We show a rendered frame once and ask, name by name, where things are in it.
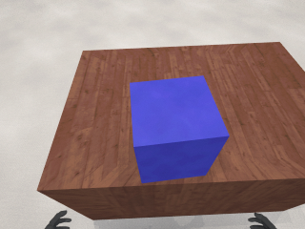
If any carton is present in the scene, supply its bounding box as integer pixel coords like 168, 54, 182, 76
130, 75, 230, 183

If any robot right hand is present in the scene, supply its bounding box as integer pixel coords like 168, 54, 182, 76
248, 213, 276, 229

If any pedestal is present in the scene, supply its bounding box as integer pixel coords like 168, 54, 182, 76
36, 42, 305, 220

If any robot left hand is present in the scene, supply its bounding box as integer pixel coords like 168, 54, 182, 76
45, 210, 71, 229

